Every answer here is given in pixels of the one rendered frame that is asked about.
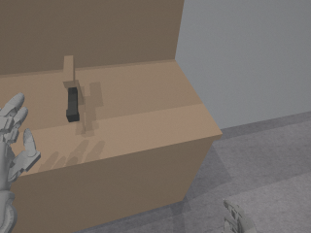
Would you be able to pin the counter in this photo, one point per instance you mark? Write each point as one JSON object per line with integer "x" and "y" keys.
{"x": 143, "y": 132}

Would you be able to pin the robot right hand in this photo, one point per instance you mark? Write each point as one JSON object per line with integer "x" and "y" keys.
{"x": 243, "y": 224}

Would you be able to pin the tap lever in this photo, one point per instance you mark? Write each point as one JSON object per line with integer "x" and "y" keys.
{"x": 72, "y": 112}

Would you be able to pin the robot left forearm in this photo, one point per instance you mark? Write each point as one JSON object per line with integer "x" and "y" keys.
{"x": 8, "y": 213}

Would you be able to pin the robot left hand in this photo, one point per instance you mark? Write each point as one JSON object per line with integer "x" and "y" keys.
{"x": 11, "y": 118}

